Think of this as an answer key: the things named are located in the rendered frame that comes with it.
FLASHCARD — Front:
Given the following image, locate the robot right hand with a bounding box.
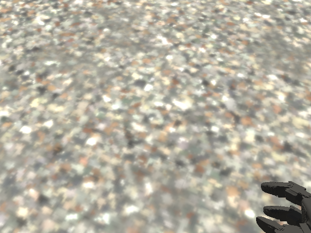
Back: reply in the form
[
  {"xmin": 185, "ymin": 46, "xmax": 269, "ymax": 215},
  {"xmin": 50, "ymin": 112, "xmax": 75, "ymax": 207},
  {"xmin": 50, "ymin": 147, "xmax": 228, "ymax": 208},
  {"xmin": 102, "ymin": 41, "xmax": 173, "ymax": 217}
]
[{"xmin": 256, "ymin": 181, "xmax": 311, "ymax": 233}]

